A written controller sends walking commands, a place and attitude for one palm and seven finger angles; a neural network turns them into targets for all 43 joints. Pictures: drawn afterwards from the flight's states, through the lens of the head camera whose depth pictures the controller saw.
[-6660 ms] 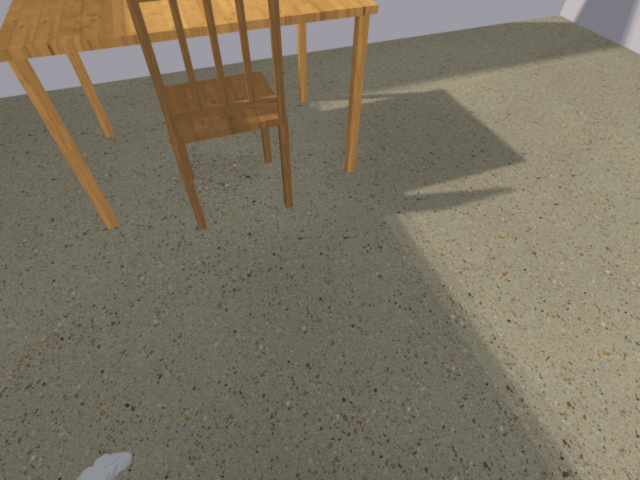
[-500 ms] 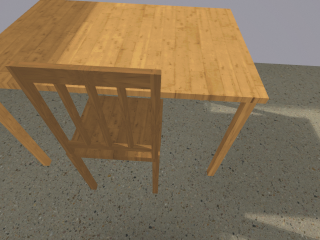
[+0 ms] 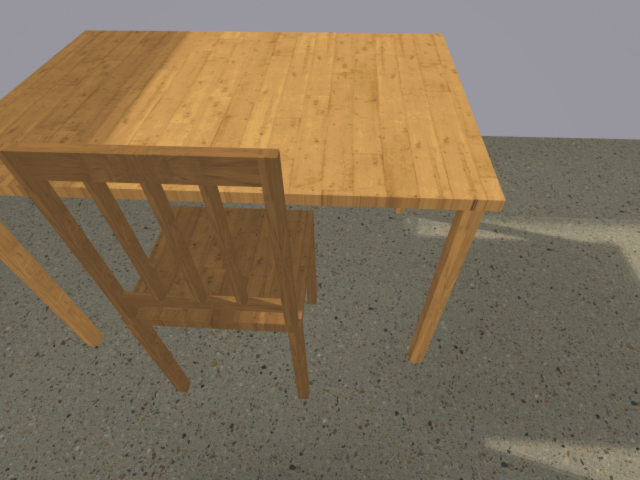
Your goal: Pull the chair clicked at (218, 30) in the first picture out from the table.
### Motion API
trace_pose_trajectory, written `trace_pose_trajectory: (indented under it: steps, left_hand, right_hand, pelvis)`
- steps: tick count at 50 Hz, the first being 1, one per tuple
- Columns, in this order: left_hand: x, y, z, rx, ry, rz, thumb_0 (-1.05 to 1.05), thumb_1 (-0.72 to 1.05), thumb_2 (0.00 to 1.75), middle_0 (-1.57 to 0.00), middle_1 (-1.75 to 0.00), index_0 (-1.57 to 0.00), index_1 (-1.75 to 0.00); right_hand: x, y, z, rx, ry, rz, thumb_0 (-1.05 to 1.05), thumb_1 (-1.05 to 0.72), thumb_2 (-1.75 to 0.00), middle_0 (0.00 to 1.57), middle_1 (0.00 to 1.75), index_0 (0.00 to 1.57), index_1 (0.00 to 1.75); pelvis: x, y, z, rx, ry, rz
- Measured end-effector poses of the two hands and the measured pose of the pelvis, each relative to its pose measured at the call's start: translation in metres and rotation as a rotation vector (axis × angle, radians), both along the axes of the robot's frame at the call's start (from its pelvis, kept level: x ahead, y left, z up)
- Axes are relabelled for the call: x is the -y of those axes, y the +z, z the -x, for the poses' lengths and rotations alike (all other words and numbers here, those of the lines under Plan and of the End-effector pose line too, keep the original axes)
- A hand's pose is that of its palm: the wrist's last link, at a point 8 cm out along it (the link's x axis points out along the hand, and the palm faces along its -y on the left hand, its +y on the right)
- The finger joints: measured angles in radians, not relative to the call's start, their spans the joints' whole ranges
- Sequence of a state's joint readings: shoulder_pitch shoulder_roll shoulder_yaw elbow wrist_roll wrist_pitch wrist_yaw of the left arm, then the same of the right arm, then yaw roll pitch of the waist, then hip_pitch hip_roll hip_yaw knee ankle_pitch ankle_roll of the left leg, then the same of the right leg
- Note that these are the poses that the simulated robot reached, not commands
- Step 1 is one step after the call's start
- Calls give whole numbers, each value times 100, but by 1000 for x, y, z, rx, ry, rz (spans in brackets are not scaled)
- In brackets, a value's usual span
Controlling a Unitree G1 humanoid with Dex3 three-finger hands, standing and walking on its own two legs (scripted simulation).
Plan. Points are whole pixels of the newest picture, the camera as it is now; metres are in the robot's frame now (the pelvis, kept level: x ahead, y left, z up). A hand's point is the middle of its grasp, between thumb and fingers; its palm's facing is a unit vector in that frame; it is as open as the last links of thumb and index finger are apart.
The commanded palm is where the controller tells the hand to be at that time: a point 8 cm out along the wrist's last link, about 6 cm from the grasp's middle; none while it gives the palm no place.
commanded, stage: come to a stop and stand still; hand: left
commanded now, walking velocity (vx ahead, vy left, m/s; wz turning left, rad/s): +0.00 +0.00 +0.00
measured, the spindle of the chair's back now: (179, 249) +0.50 +0.29 -0.06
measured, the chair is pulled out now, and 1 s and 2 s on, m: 0.00 0.00 0.00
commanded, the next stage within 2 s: look again from close up in 0.04 s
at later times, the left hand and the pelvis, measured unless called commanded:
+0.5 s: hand out of the picture +0.04 +0.24 -0.18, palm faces +0.05 -0.97 -0.22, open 7.4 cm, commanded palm none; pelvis +0.02 +0.06 -0.01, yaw +0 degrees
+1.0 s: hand out of the picture -0.04 +0.26 -0.18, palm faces +0.00 -0.98 -0.20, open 7.4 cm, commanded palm none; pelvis -0.02 +0.08 +0.00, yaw -1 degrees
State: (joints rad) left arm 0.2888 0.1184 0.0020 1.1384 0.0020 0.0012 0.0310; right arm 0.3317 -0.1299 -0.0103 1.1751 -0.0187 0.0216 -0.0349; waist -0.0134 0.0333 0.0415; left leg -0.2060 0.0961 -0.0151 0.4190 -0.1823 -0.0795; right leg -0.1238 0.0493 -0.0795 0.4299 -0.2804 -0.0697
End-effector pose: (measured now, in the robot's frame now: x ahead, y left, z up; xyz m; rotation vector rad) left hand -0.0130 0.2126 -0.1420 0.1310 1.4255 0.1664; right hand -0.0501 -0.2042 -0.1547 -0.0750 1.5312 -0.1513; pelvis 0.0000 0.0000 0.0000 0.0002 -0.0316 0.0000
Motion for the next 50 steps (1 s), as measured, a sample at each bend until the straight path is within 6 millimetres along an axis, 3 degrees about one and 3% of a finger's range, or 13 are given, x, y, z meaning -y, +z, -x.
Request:
trace_pose_trajectory:
  steps: [9,15,20,26,30,35,50]
  left_hand:
    - [3,-3,8,-19,1,25,1,91,90,-21,-30,-20,-30]
    - [-28,-8,-6,24,3,-10,1,90,90,-21,-30,-21,-30]
    - [-57,-14,-29,81,9,-26,1,90,90,-21,-30,-20,-30]
    - [-83,-10,-51,149,-19,-41,1,91,90,-20,-30,-20,-30]
    - [-95,-7,-54,171,-33,-46,1,91,90,-20,-30,-20,-30]
    - [-103,-5,-43,159,-45,-38,1,91,90,-20,-30,-20,-30]
    - [-98,-5,33,-20,-34,-6,1,91,90,-20,-30,-20,-30]
  right_hand:
    - [1,2,-34,70,37,18,0,-90,-90,20,30,20,30]
    - [2,1,-78,182,62,75,0,-90,-90,20,30,20,30]
    - [-14,11,-115,278,91,101,0,-91,-90,20,30,20,30]
    - [-38,16,-136,357,100,97,0,-90,-90,20,30,20,30]
    - [-50,17,-131,365,99,86,0,-90,-90,20,30,20,30]
    - [-54,19,-112,339,92,91,0,-92,-90,20,30,21,30]
    - [-59,15,-25,141,46,73,0,-90,-90,20,30,20,30]
  pelvis:
    - [-5,-1,-5,-10,10,6]
    - [-24,-9,-13,-41,19,37]
    - [-40,-10,-21,-32,14,20]
    - [-59,-10,-17,-13,-2,18]
    - [-68,-9,-10,-3,-7,16]
    - [-77,-6,-1,3,-12,13]
    - [-85,0,20,1,-14,1]
